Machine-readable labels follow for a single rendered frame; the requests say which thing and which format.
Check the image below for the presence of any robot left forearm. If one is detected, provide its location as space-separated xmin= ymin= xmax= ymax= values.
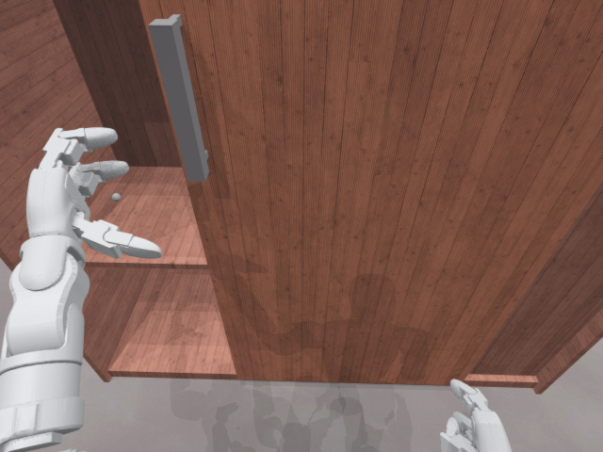
xmin=0 ymin=234 xmax=90 ymax=452

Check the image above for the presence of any robot right hand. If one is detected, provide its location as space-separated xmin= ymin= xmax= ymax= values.
xmin=440 ymin=379 xmax=512 ymax=452

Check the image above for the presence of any wardrobe door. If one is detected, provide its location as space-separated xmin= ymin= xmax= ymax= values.
xmin=469 ymin=182 xmax=603 ymax=376
xmin=139 ymin=0 xmax=603 ymax=385

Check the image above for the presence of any robot left hand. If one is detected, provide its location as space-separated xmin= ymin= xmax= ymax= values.
xmin=26 ymin=127 xmax=162 ymax=259

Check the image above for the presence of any handle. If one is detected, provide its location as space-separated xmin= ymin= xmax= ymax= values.
xmin=148 ymin=14 xmax=209 ymax=182

